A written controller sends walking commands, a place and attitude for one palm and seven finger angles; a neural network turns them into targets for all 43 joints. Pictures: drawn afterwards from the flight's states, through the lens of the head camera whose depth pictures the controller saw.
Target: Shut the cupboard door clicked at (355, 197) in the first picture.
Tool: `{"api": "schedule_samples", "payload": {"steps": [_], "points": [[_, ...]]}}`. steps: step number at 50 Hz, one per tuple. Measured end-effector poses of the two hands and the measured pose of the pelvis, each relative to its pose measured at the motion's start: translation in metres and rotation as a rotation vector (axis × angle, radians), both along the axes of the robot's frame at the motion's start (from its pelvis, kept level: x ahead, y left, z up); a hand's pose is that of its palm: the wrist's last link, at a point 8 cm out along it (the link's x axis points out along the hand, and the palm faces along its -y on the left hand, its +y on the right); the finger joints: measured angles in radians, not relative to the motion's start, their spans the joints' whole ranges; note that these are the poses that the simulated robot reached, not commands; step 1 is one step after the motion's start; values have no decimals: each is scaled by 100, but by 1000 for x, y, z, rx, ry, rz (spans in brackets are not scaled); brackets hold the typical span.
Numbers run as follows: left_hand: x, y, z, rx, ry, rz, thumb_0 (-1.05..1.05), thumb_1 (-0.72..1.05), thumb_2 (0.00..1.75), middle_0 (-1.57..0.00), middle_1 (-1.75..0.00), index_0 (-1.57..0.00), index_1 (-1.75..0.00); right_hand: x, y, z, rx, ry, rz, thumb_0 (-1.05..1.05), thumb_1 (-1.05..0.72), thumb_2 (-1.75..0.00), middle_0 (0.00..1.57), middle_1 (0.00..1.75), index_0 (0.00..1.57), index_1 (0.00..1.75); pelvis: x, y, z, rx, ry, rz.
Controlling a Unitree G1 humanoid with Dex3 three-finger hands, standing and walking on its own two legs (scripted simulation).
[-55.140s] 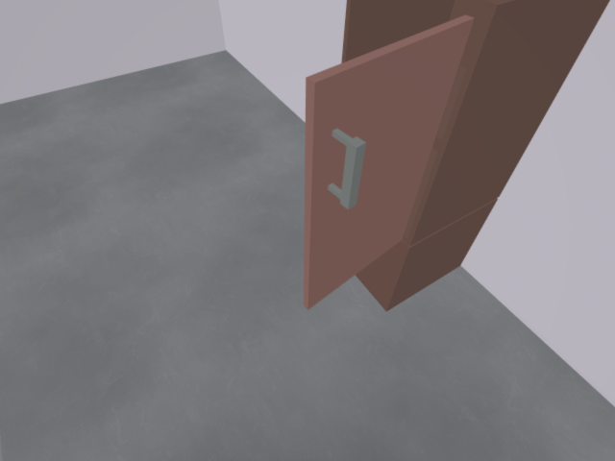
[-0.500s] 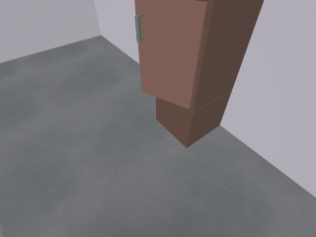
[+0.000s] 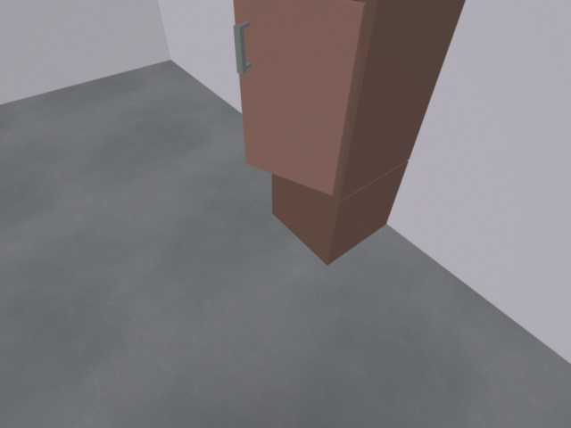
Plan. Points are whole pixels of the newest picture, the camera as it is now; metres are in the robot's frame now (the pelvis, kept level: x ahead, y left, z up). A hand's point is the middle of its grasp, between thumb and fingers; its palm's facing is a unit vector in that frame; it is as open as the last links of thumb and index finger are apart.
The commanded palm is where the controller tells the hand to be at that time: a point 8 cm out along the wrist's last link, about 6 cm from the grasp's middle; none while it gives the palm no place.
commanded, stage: look to check the result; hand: left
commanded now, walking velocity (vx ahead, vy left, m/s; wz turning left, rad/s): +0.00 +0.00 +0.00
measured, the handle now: (243, 47) +1.03 +0.16 +0.09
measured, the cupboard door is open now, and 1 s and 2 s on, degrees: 23 23 23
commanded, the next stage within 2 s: walk to a spot facing it in 0.48 s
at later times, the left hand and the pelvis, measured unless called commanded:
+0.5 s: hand out of the picture -0.01 +0.15 -0.18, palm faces +0.01 -0.98 -0.18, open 7.4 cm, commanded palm none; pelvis +0.02 -0.02 +0.00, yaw +0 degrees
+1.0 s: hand out of the picture +0.04 +0.19 -0.21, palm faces +0.24 -0.95 -0.19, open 7.4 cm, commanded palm none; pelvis +0.04 +0.00 -0.03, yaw +13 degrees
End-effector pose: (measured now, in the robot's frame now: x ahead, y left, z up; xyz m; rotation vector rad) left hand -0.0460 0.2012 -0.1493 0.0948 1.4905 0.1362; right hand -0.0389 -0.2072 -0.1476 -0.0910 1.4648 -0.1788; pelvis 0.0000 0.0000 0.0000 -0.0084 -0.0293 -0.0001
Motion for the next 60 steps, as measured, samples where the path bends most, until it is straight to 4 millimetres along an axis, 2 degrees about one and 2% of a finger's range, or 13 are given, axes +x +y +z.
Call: {"api": "schedule_samples", "payload": {"steps": [14, 30, 41, 45, 51, 54, 60], "points": [[9, 6, 5, 42, 10, -10, 1, 91, 90, -19, -29, -20, -30, 15, -12, -2, 3, -7, 6, 0, -90, -90, 20, 30, 20, 30, 7, -9, 0, 6, 2, -5], [48, -9, 3, 31, -42, -25, 1, 91, 90, -20, -29, -20, -30, 48, -37, 2, -28, -37, 33, 0, -90, -90, 20, 30, 20, 30, 24, -23, 1, 9, 2, -1], [65, -9, -8, 46, -86, 58, 1, 90, 90, -20, -29, -20, -30, 71, -41, -6, -25, -3, 94, 0, -90, -90, 20, 30, 20, 30, 32, -26, -10, -10, 7, 86], [66, 3, -17, 53, -110, 119, 1, 90, 90, -20, -29, -20, -30, 93, -40, -6, -49, 8, 145, 0, -90, -90, 20, 30, 20, 30, 37, -19, -16, -17, 1, 151], [65, 38, -33, 65, -130, 195, 1, 90, 90, -20, -30, -20, -30, 150, -28, -9, -95, -95, 257, 0, -90, -90, 20, 30, 20, 30, 41, 3, -30, -1, 10, 232], [71, 57, -24, 94, -133, 201, 1, 90, 90, -20, -29, -20, -30, 171, -21, -3, -101, -142, 296, 0, -90, -90, 20, 30, 20, 30, 39, 10, -25, -2, 23, 251], [99, 85, 8, 161, -248, 233, 1, 91, 90, -20, -29, -20, -30, 204, -12, 12, -96, -163, 396, 0, -90, -90, 20, 30, 20, 30, 43, 10, -7, -29, 62, 331]]}}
